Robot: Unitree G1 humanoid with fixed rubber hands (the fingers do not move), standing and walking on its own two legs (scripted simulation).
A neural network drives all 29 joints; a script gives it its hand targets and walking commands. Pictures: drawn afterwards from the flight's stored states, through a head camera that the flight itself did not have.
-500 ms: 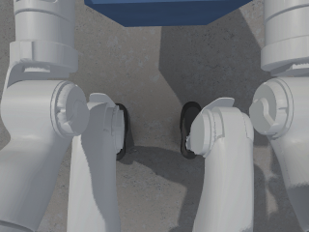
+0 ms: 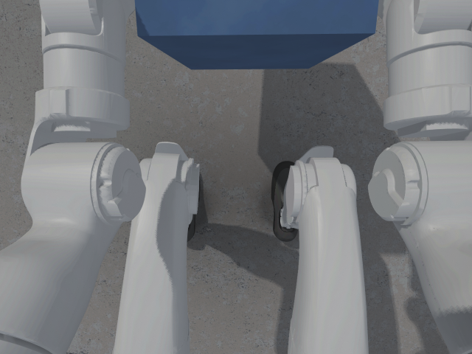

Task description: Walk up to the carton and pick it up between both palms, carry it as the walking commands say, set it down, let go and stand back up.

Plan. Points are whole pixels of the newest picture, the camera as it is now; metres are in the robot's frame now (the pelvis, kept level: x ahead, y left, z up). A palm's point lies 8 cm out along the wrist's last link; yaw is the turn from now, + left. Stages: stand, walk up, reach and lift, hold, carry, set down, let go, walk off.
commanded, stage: reach and lift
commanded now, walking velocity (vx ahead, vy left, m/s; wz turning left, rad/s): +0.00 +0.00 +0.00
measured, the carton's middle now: out of the picture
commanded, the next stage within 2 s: none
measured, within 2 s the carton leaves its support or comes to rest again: neither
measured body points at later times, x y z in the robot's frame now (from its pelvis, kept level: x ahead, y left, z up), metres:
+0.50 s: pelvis -0.01 -0.01 +0.05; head +0.30 -0.01 +0.36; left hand +0.56 +0.15 +0.00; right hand +0.57 -0.15 +0.00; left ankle +0.15 +0.13 -0.42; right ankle +0.16 -0.13 -0.42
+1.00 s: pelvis -0.02 +0.00 +0.10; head +0.27 +0.01 +0.44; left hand +0.53 +0.16 +0.07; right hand +0.54 -0.14 +0.07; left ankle +0.15 +0.13 -0.42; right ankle +0.16 -0.13 -0.42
